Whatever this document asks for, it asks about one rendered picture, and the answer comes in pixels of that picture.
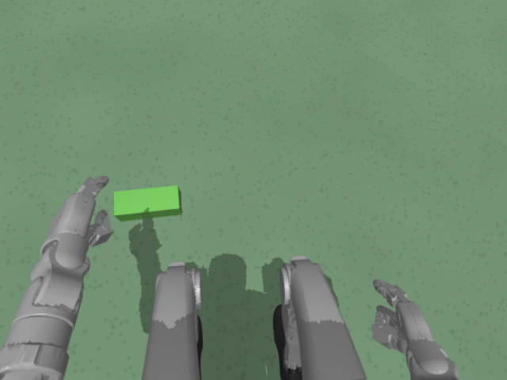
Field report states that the left robot arm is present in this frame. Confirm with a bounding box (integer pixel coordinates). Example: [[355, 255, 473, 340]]
[[0, 233, 90, 380]]

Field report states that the right robot arm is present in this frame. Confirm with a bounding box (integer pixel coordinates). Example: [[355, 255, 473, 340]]
[[406, 340, 459, 380]]

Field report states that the carton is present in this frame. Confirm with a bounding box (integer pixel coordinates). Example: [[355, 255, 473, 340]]
[[114, 185, 182, 222]]

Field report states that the right robot hand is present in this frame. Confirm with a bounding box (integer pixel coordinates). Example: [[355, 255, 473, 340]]
[[372, 279, 435, 356]]

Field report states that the right robot foot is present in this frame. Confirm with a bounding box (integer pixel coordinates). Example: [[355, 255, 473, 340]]
[[273, 304, 303, 380]]

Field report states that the left robot hand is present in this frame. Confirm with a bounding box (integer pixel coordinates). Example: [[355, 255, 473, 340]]
[[47, 176, 115, 247]]

